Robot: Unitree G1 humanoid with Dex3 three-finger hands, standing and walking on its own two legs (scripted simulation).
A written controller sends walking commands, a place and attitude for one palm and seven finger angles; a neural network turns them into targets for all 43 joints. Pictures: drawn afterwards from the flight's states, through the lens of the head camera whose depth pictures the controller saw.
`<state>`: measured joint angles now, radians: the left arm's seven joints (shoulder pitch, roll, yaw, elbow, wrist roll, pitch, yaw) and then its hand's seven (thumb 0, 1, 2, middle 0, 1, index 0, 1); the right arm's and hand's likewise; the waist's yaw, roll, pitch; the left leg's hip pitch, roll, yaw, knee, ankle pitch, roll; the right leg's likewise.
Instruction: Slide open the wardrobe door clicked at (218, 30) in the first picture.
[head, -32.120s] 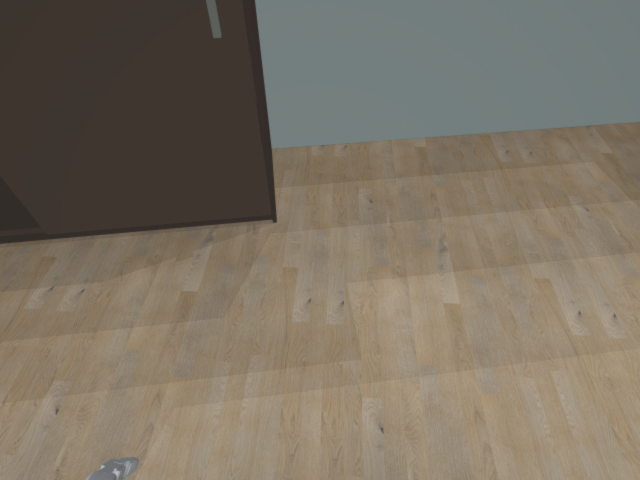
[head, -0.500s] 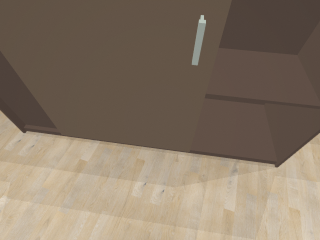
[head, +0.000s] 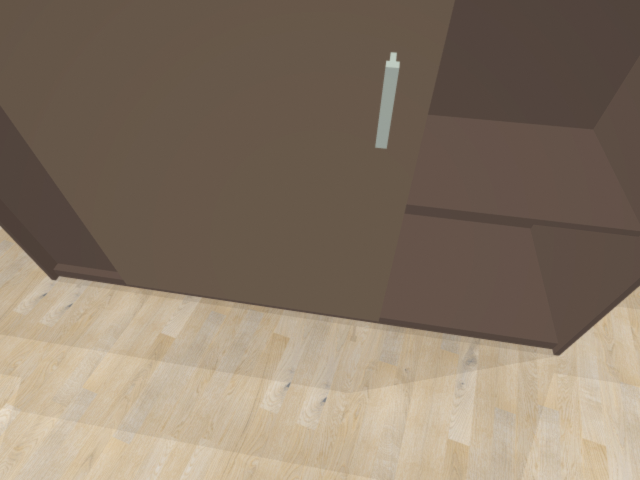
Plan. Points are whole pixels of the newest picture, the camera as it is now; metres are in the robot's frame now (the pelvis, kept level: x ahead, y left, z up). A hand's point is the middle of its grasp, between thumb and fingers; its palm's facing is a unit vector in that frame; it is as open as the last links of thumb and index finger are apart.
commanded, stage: look to check the result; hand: right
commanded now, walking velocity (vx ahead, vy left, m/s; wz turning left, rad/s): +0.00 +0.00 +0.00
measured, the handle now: (387, 101) +0.69 -0.06 +0.11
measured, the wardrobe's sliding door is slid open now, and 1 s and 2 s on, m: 0.59 0.59 0.59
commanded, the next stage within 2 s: stand and wait in 0.60 s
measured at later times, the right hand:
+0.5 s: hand out of the picture +0.00 -0.19 -0.19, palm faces -0.02 +0.99 -0.16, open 7.4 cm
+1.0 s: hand out of the picture -0.01 -0.20 -0.19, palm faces -0.03 +0.99 -0.17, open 7.4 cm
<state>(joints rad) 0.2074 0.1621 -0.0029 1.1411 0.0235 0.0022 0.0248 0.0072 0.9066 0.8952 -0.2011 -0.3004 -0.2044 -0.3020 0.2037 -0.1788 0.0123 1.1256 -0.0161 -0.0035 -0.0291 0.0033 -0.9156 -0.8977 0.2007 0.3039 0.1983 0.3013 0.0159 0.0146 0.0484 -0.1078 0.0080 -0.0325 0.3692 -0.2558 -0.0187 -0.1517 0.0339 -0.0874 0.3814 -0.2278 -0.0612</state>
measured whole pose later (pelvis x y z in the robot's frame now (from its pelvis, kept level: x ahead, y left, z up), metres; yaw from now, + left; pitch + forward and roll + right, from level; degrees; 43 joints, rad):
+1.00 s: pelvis -0.01 -0.03 +0.00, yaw +0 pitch -1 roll +0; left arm 0.23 0.14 0.00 1.14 0.02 0.00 0.03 0.01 0.90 0.90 -0.20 -0.30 -0.20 -0.30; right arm 0.23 -0.16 0.01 1.15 -0.02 0.01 -0.03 0.00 -0.91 -0.90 0.20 0.30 0.20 0.30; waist 0.01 0.02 0.08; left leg -0.12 0.05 -0.05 0.39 -0.26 -0.06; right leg -0.15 0.08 -0.11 0.38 -0.22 -0.11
